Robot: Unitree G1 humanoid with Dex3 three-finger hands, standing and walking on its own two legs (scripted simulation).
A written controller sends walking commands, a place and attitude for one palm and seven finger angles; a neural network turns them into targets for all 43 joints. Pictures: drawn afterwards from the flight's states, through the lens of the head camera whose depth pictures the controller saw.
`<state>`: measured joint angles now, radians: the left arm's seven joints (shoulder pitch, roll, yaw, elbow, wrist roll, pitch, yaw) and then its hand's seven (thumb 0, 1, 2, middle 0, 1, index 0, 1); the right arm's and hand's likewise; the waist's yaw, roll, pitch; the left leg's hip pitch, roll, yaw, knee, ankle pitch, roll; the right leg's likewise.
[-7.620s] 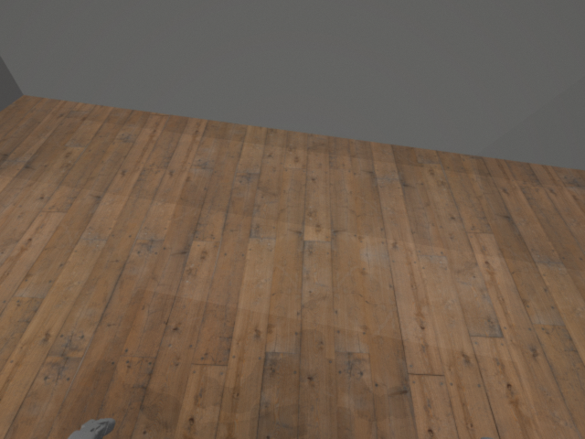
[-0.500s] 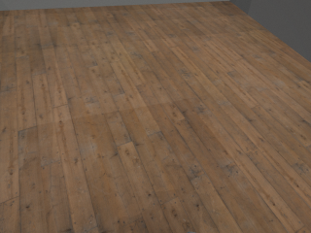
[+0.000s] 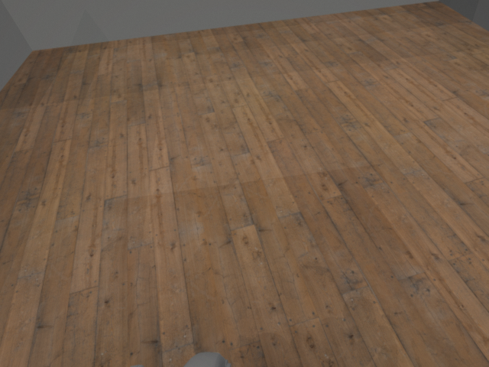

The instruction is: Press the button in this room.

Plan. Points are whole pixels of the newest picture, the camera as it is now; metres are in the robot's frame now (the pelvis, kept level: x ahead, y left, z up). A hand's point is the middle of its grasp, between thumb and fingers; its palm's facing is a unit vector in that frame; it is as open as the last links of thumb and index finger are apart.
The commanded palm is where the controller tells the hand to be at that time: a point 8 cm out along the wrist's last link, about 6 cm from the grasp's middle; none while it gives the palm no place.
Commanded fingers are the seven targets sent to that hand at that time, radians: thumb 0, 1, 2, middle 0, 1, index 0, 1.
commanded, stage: turn or walk to find it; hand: left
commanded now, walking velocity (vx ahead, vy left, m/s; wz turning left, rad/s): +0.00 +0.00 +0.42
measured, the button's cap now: out of the picture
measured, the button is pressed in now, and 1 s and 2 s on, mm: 0 0 0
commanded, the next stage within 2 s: none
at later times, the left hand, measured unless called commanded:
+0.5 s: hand out of the picture -0.03 +0.27 -0.17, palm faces +0.26 -0.93 -0.25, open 7.4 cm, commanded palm none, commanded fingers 0.00 0.90 0.90 -0.20 -0.30 -0.20 -0.30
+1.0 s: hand out of the picture -0.05 +0.20 -0.15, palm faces +0.42 -0.87 -0.25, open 7.4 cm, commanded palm none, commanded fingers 0.00 0.90 0.90 -0.20 -0.30 -0.20 -0.30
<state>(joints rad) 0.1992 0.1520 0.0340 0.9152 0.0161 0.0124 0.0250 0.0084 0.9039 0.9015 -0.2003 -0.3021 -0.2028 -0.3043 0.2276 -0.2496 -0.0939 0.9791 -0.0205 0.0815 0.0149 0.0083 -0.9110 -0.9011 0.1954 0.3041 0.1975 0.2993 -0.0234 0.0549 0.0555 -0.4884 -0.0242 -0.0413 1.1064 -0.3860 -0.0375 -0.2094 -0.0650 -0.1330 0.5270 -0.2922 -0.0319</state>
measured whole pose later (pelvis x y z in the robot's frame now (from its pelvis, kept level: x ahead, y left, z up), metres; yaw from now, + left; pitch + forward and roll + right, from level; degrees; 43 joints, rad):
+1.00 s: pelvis -0.03 +0.01 +0.00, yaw +25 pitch -1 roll +2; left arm 0.22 0.16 0.03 0.93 0.02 0.01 0.02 0.01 0.90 0.90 -0.20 -0.30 -0.20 -0.30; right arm 0.22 -0.25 -0.08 1.00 -0.02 0.09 0.01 0.01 -0.91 -0.90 0.19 0.30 0.20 0.30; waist -0.01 0.02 0.08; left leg -0.43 0.03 0.00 1.01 -0.42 -0.07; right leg -0.20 -0.11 -0.20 0.51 -0.29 -0.01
